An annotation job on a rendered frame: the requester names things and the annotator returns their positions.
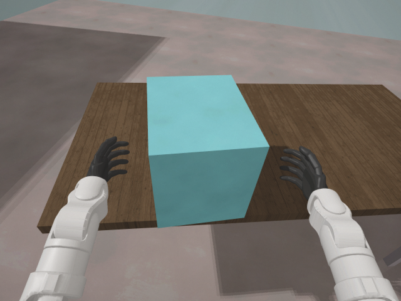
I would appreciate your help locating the right robot forearm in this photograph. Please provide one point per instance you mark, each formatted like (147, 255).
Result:
(355, 271)

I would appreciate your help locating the carton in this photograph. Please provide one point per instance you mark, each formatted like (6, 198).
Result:
(205, 149)

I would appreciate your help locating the robot left hand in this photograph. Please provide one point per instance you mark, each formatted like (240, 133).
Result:
(101, 164)

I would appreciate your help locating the robot right hand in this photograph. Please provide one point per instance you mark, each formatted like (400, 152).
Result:
(309, 172)

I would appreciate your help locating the left robot forearm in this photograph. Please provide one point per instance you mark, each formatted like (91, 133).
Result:
(60, 274)

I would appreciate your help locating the table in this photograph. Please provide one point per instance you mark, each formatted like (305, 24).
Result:
(353, 130)

